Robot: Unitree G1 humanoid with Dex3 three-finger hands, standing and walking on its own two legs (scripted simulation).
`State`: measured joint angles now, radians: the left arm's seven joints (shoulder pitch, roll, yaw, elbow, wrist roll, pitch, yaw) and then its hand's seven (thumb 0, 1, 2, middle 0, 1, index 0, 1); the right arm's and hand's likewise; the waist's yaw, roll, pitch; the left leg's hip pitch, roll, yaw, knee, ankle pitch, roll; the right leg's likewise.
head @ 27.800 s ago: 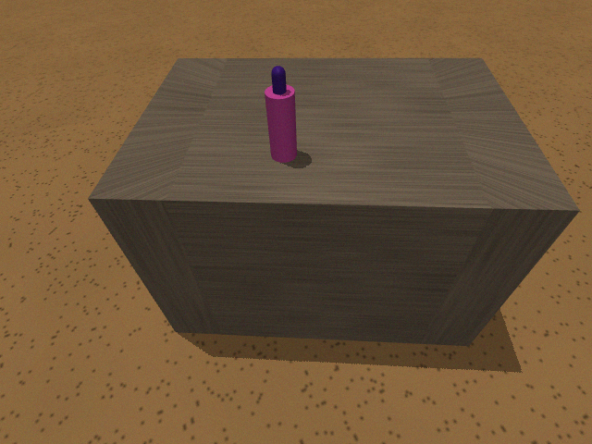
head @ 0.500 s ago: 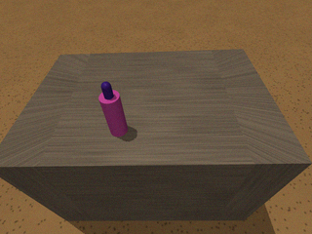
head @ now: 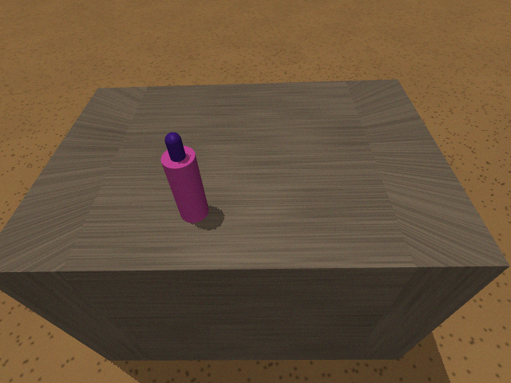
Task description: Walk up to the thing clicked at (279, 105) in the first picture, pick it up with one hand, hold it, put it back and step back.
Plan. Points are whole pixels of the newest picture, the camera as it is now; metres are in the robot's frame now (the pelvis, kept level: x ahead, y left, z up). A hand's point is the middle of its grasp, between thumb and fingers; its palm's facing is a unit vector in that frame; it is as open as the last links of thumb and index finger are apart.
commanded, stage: stand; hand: left
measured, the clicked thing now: (184, 177) +0.50 +0.18 +0.03
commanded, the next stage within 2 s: step back in 0.38 s
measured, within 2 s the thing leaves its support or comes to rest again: neither
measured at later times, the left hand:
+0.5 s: hand out of the picture +0.07 +0.26 -0.16, palm faces +0.01 -0.93 -0.36, open 7.4 cm
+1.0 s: hand out of the picture +0.02 +0.31 -0.18, palm faces -0.08 -0.92 -0.37, open 7.4 cm
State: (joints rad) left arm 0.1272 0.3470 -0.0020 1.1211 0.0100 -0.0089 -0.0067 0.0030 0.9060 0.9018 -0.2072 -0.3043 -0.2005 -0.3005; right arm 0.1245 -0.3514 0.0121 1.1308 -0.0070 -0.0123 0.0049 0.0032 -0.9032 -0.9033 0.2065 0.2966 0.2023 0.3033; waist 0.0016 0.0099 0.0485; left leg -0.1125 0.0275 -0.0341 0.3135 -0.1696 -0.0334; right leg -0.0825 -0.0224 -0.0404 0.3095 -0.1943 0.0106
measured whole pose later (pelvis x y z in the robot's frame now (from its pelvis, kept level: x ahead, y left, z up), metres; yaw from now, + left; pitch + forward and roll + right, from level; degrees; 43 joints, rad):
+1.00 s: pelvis -0.10 +0.04 -0.02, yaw -2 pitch -1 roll -1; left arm 0.10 0.39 0.06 0.88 0.01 0.06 0.01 0.00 0.91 0.90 -0.21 -0.30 -0.20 -0.30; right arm 0.14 -0.35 -0.03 0.84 -0.02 0.02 -0.01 0.00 -0.90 -0.90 0.21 0.30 0.21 0.30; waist -0.02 -0.02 0.22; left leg -0.35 0.02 0.02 0.64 -0.28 0.02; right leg -0.33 0.06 0.09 0.90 -0.52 0.01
